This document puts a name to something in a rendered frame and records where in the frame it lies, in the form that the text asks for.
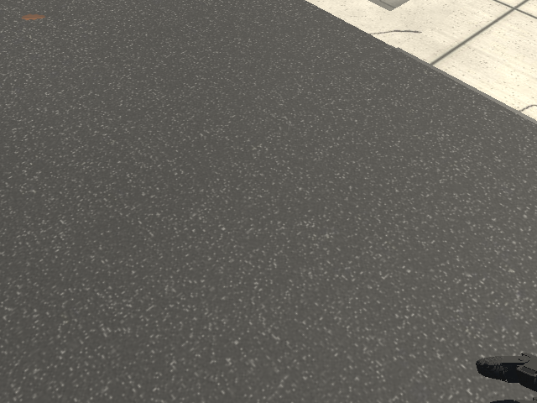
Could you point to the robot right hand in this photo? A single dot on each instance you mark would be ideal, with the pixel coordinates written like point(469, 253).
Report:
point(514, 369)

